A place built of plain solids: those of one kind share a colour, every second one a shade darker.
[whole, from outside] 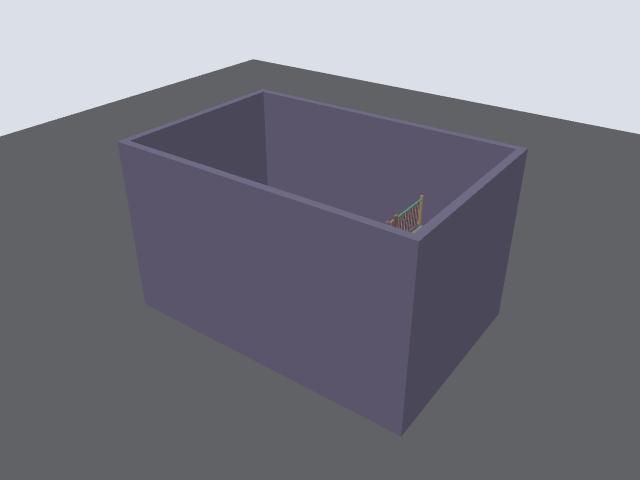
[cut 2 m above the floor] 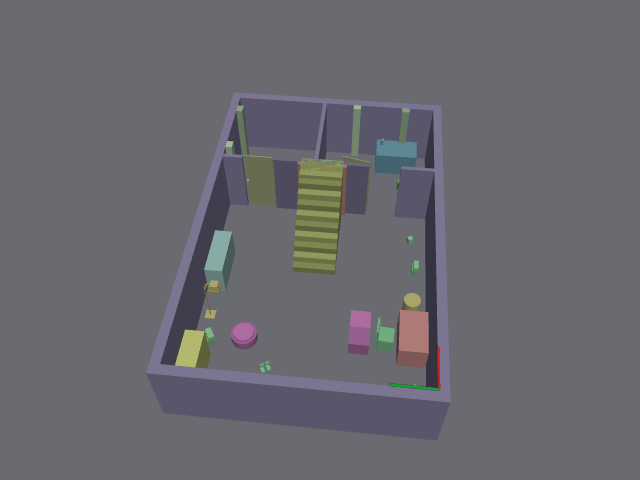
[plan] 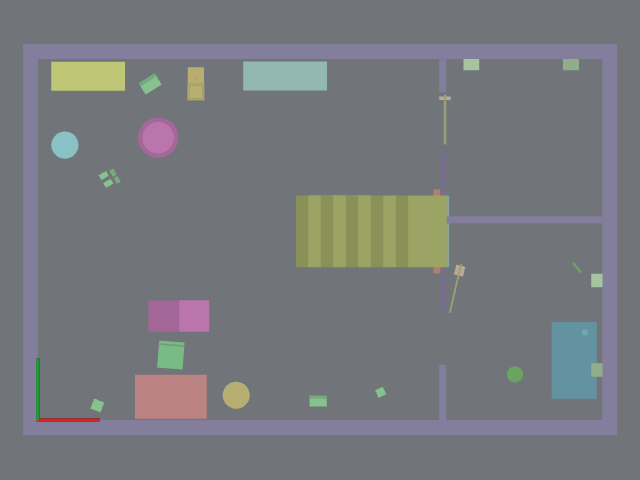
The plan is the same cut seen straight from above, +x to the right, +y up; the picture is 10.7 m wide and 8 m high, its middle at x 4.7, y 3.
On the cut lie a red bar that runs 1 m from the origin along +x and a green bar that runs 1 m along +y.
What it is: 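A dwelling of one tall room, 9.4 x 6.0 m inside and 5.7 m high, with a sleeping gallery 2.50 m up across one short end and a free-standing straight stair of 12 risers to it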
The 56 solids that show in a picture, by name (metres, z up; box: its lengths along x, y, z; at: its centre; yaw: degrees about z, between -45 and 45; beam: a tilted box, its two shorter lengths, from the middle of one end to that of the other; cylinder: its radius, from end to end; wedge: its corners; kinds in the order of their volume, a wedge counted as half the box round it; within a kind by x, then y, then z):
{
 "wall_1": {"box": [0.25, 6.51, 5.88], "at": [-0.12, 3.01, 2.89]},
 "wall_2": {"box": [9.9, 0.25, 5.88], "at": [4.7, -0.12, 2.89]},
 "wall_3": {"box": [9.9, 0.25, 5.88], "at": [4.7, 6.14, 2.89]},
 "wall_4": {"box": [0.12, 0.92, 2.4], "at": [6.74, 0.46, 1.15]},
 "wall_5": {"box": [0.12, 2.73, 2.4], "at": [6.74, 3.19, 1.15]},
 "wall_6": {"box": [0.12, 0.56, 2.4], "at": [6.74, 5.73, 1.15]},
 "wall_7": {"box": [2.6, 0.12, 2.4], "at": [8.1, 3.34, 1.15]},
 "wall_8": {"box": [0.25, 6.51, 5.88], "at": [9.53, 3.01, 2.89]},
 "step_1": {"box": [0.65, 1.2, 0.26], "at": [4.62, 3.14, 0.08]},
 "step_2": {"box": [0.65, 1.2, 0.47], "at": [4.83, 3.14, 0.18]},
 "step_3": {"box": [0.65, 1.2, 0.67], "at": [5.04, 3.14, 0.29]},
 "step_4": {"box": [0.65, 1.2, 0.88], "at": [5.24, 3.14, 0.39]},
 "step_5": {"box": [0.65, 1.2, 1.09], "at": [5.45, 3.14, 0.49]},
 "step_6": {"box": [0.65, 1.2, 1.3], "at": [5.66, 3.14, 0.6]},
 "step_7": {"box": [0.65, 1.2, 1.51], "at": [5.87, 3.14, 0.7]},
 "step_8": {"box": [0.65, 1.2, 1.71], "at": [6.08, 3.14, 0.81]},
 "step_9": {"box": [0.65, 1.2, 1.92], "at": [6.28, 3.14, 0.91]},
 "step_10": {"box": [0.65, 1.2, 2.13], "at": [6.49, 3.14, 1.01]},
 "step_11": {"box": [0.47, 1.2, 2.34], "at": [6.61, 3.14, 1.12]},
 "head_base_1": {"box": [0.27, 1.2, 2.45], "at": [6.72, 3.14, 1.17]},
 "slotfit_kitchen_wall_table_1": {"box": [0.75, 1.28, 0.81], "at": [8.94, 0.99, 0.35]},
 "slotfit_loft_table_1": {"box": [1.2, 0.74, 0.8], "at": [2.21, 0.39, 0.35]},
 "slotfit_storage_1": {"box": [1.23, 0.49, 1.15], "at": [0.83, 5.73, 0.53]},
 "slotfit_wall_table_1": {"box": [1.4, 0.48, 0.97], "at": [4.12, 5.73, 0.43]},
 "slotfit_known_1": {"cylinder": 0.34, "from": [2.0, 4.7, -0.05], "to": [2.0, 4.7, 0.26]},
 "slotfit_known_2": {"cylinder": 0.26, "from": [2.0, 4.7, -0.05], "to": [2.0, 4.7, 0.31]},
 "slotfit_known_3": {"box": [0.52, 0.53, 0.51], "at": [2.1, 1.73, 0.21]},
 "slotfit_known_4": {"box": [0.5, 0.53, 0.51], "at": [2.6, 1.73, 0.21]},
 "curtains_1": {"box": [0.27, 0.19, 2.23], "at": [7.22, 5.92, 1.17]},
 "curtains_2": {"box": [0.27, 0.19, 2.23], "at": [8.88, 5.92, 1.17]},
 "curtains_3": {"box": [0.19, 0.23, 2.12], "at": [9.31, 0.83, 1.12]},
 "curtains_4": {"box": [0.19, 0.23, 2.12], "at": [9.31, 2.33, 1.12]},
 "doorleaf_door_1": {"box": [0.043, 0.83, 2.08], "at": [6.78, 5.01, 0.99]},
 "doorleaf_door_2": {"box": [0.035, 0.84, 2.08], "at": [6.96, 2.19, 0.99], "yaw": -13.1},
 "slotfit_loft_chair_1": {"box": [0.43, 0.4, 0.51], "at": [2.21, 1.06, 0.21], "yaw": -4.5},
 "slotfit_loft_chair_2": {"box": [0.43, 0.05, 0.92], "at": [2.23, 1.28, 0.41], "yaw": -4.5},
 "slotfit_corner_1": {"box": [0.26, 0.26, 0.05], "at": [2.63, 5.47, 1.31]},
 "slotfit_corner_2": {"box": [0.23, 0.23, 0.05], "at": [2.63, 5.47, 1.36]},
 "slotfit_corner_3": {"box": [0.2, 0.2, 0.05], "at": [2.63, 5.47, 1.41]},
 "slotfit_corner_4": {"box": [0.27, 0.27, 0.07], "at": [2.63, 5.75, -0.01]},
 "slotfit_corner_5": {"cylinder": 0.23, "from": [3.3, 0.41, -0.05], "to": [3.3, 0.41, 0.52]},
 "slotfit_hallpiece_corner_1": {"cylinder": 0.23, "from": [0.45, 4.58, -0.05], "to": [0.45, 4.58, 0.5]},
 "clutter_clhall_1": {"box": [0.18, 0.18, 0.11], "at": [0.99, 0.24, 0.01], "yaw": -21.3},
 "clutter_clhall_2": {"box": [0.14, 0.1, 0.15], "at": [1.1, 4.07, 0.02], "yaw": 30.3},
 "clutter_clhall_3": {"box": [0.14, 0.1, 0.15], "at": [1.17, 3.94, 0.02], "yaw": 30.3},
 "clutter_clhall_4": {"box": [0.32, 0.2, 0.22], "at": [1.86, 5.61, 0.06], "yaw": 32.2},
 "clutter_clhall_5": {"box": [0.31, 0.16, 0.37], "at": [1.88, 5.57, 0.13], "yaw": 32.2},
 "clutter_clhall_6": {"box": [0.29, 0.13, 0.35], "at": [4.67, 0.29, 0.13], "yaw": -0.4},
 "clutter_clhall_7": {"box": [0.29, 0.16, 0.22], "at": [4.67, 0.33, 0.06], "yaw": -0.4},
 "clutter_clhall_8": {"box": [0.14, 0.14, 0.26], "at": [5.71, 0.46, 0.08], "yaw": 25.5},
 "post_1": {"box": [0.12, 0.11, 2.38], "at": [6.65, 2.5, 1.14]},
 "post_2": {"box": [0.12, 0.11, 2.38], "at": [6.65, 3.79, 1.14]},
 "clutter_kitchen_1": {"cylinder": 0.13, "from": [7.95, 0.76, -0.05], "to": [7.95, 0.76, 0.29]},
 "gal_guard_newel_1": {"box": [0.09, 0.09, 1.15], "at": [6.63, 5.97, 3.02]},
 "gal_guard_rail_1": {"box": [0.06, 1.66, 0.044], "at": [6.63, 5.14, 3.47]},
 "doorfit_door_1": {"box": [0.16, 0.17, 0.06], "at": [7.03, 2.49, 1.02], "yaw": -13.1}
}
